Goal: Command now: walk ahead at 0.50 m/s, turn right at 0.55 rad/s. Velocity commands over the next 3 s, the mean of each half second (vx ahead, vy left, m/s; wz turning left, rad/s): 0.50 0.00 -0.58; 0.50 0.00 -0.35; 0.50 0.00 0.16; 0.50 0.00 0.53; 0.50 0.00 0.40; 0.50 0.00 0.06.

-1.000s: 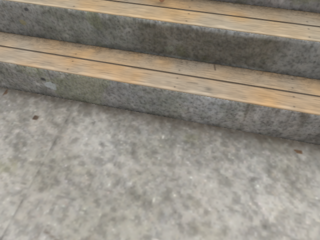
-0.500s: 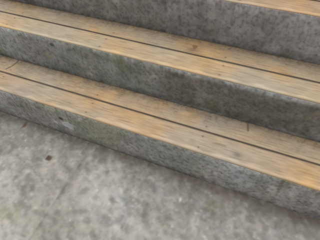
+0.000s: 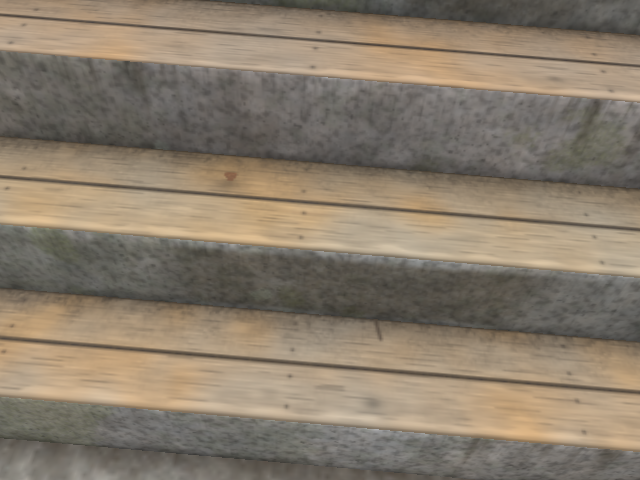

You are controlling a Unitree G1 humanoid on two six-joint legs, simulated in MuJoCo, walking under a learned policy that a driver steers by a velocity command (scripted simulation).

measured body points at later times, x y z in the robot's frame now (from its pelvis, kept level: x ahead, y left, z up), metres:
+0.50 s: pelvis +0.21 -0.06 -0.01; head +0.25 -0.09 +0.44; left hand +0.38 +0.18 -0.12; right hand +0.28 -0.34 -0.13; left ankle +0.30 +0.08 -0.69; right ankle +0.22 -0.11 -0.75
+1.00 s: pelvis +0.32 -0.10 +0.00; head +0.35 -0.09 +0.45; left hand +0.58 +0.01 -0.12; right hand +0.19 -0.33 -0.13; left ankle +0.33 +0.02 -0.75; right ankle +0.26 -0.23 -0.62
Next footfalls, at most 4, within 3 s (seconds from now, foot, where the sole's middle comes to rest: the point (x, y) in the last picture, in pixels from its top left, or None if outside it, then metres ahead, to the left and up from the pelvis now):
0.22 right None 0.25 -0.12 -0.78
0.68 left None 0.37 0.00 -0.78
1.12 right None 0.36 -0.28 -0.78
1.66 left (380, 391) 0.59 -0.13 -0.58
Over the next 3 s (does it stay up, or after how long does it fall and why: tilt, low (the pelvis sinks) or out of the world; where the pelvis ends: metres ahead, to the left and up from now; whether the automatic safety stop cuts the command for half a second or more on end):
stays up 1.12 -0.18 0.62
